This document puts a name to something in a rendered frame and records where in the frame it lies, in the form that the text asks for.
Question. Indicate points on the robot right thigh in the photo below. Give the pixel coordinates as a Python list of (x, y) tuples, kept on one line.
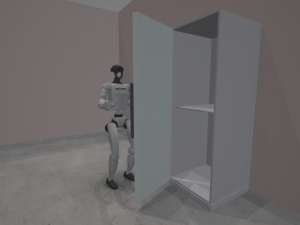
[(113, 138)]

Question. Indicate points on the robot head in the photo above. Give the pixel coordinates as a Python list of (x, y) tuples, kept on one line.
[(115, 69)]

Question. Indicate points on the right robot upper arm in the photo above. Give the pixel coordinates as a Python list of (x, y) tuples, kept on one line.
[(104, 91)]

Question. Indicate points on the fridge door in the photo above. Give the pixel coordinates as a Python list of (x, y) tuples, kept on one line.
[(152, 44)]

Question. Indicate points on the handle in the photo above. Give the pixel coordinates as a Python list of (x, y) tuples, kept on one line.
[(131, 91)]

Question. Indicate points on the left robot upper arm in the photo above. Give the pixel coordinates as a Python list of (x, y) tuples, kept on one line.
[(128, 94)]

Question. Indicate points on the right robot hand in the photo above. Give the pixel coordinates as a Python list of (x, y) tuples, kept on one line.
[(108, 105)]

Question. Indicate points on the right robot forearm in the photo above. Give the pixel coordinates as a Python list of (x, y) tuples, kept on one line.
[(100, 104)]

